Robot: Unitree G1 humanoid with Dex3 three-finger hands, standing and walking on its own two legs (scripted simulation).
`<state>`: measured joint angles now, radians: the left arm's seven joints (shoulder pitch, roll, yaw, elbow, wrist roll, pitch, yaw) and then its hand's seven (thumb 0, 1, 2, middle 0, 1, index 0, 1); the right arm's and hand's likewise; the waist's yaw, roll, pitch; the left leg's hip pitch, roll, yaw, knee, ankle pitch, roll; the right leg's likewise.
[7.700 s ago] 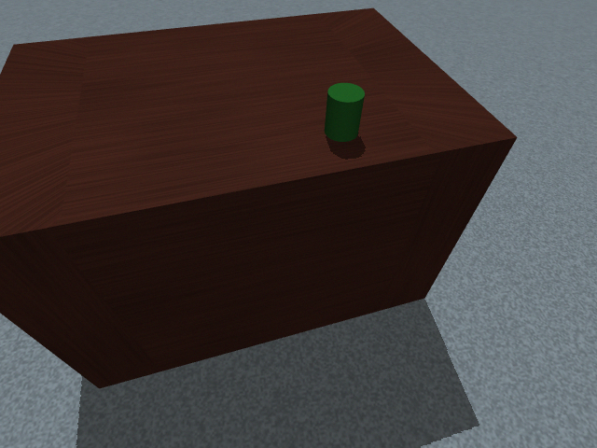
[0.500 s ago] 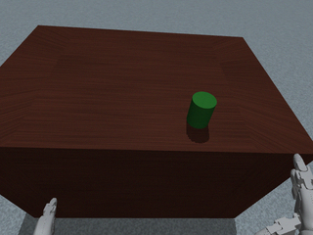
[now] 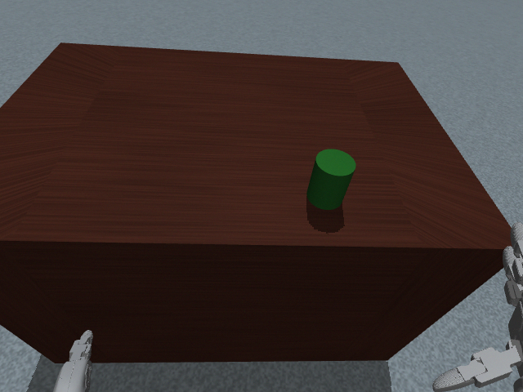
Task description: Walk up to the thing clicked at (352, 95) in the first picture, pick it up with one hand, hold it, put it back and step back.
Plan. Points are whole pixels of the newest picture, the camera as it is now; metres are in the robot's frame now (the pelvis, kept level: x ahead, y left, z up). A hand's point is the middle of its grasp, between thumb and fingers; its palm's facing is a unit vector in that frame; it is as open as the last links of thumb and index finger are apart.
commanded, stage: rise first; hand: right
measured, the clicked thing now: (329, 180) +0.50 -0.16 +0.02
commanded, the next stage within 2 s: go down in 0.24 s
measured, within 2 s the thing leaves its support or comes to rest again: neither
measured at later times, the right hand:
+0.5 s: hand (481, 302) +0.19 -0.25 +0.14, palm faces +0.36 +0.85 -0.39, open 17.6 cm
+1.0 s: hand (479, 225) +0.30 -0.30 +0.15, palm faces +0.12 +0.98 -0.14, open 17.7 cm
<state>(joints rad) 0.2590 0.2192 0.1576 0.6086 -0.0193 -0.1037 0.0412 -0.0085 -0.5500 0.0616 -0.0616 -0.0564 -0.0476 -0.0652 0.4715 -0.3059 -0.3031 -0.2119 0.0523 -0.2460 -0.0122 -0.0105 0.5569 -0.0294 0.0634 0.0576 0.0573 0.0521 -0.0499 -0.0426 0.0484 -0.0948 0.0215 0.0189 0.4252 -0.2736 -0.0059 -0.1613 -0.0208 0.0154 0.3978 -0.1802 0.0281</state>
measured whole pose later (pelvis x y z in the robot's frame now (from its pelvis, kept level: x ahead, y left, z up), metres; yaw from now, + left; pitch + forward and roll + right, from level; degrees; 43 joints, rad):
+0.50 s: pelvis +0.00 +0.00 +0.00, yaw +0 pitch -3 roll +0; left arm 0.22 0.20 0.17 0.68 0.00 -0.11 0.04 -0.01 -0.53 0.06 -0.06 -0.06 -0.06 -0.06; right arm 0.45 -0.28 -0.35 -0.24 0.06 -0.35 0.02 -0.01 0.58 -0.04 0.06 0.06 0.06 0.06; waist -0.05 -0.04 0.02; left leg -0.11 0.02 0.02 0.45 -0.29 -0.01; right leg -0.18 -0.02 0.02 0.42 -0.19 0.03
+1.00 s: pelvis +0.01 +0.00 +0.00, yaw +0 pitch +0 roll +0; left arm 0.20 0.25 0.06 0.70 -0.03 -0.14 0.15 -0.01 -0.53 0.04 -0.05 -0.04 -0.05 -0.04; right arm -0.08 -0.49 -0.50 0.31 0.28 -0.05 0.43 -0.01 0.58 -0.02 0.05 0.06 0.05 0.05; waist 0.00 -0.02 -0.04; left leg -0.15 0.02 0.01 0.44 -0.29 -0.01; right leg -0.22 -0.02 0.01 0.43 -0.21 0.03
